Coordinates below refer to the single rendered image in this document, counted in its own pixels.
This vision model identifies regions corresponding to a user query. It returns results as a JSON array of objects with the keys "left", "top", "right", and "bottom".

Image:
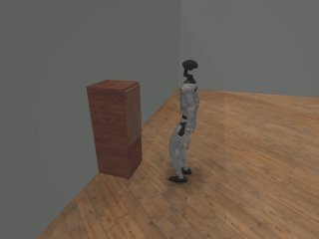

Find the handle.
[{"left": 130, "top": 118, "right": 137, "bottom": 130}]

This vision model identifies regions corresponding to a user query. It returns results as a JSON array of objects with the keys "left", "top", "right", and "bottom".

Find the right robot hand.
[{"left": 191, "top": 119, "right": 196, "bottom": 133}]

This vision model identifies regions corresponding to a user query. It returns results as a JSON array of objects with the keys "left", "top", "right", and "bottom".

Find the left robot shin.
[{"left": 168, "top": 153, "right": 183, "bottom": 179}]

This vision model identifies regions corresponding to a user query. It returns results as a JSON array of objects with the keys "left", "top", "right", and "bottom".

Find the cupboard door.
[{"left": 124, "top": 84, "right": 142, "bottom": 146}]

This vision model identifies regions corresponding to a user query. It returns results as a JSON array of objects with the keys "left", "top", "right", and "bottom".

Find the left robot hand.
[{"left": 180, "top": 133, "right": 191, "bottom": 150}]

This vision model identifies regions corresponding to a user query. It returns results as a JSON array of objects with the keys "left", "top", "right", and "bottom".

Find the right robot forearm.
[{"left": 193, "top": 103, "right": 199, "bottom": 120}]

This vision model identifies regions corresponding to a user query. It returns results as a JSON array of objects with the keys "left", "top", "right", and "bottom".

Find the robot left upper arm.
[{"left": 181, "top": 84, "right": 195, "bottom": 112}]

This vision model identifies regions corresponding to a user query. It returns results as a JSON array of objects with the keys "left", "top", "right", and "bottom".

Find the robot right upper arm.
[{"left": 195, "top": 89, "right": 200, "bottom": 104}]

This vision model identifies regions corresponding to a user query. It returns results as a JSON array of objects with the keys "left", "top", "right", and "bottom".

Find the right robot thigh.
[{"left": 177, "top": 122, "right": 185, "bottom": 150}]

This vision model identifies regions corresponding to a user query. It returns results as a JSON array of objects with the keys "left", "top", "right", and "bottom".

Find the left robot forearm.
[{"left": 184, "top": 108, "right": 194, "bottom": 134}]

